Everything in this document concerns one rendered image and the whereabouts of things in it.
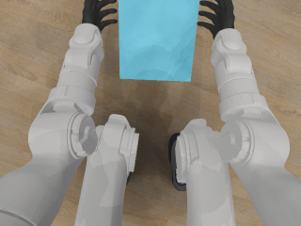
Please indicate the right robot hand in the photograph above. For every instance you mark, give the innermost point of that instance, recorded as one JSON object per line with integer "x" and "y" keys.
{"x": 223, "y": 17}

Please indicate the left robot upper arm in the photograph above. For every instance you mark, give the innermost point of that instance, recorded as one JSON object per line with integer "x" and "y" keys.
{"x": 33, "y": 194}

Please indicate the robot right forearm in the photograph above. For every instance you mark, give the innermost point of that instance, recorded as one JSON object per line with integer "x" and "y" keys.
{"x": 235, "y": 80}

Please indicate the robot left forearm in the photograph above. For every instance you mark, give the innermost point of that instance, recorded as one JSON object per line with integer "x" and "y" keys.
{"x": 79, "y": 74}

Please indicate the left robot hand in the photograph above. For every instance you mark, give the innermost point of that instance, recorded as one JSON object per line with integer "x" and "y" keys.
{"x": 92, "y": 13}

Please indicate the carton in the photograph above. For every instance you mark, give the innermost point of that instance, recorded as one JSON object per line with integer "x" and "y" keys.
{"x": 157, "y": 39}

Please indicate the right robot upper arm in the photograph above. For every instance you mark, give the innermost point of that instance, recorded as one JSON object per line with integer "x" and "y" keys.
{"x": 257, "y": 152}

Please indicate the robot left shin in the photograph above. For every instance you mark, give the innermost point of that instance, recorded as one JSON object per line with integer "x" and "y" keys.
{"x": 112, "y": 118}

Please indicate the left robot thigh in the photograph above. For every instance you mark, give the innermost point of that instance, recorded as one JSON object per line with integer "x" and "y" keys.
{"x": 102, "y": 194}

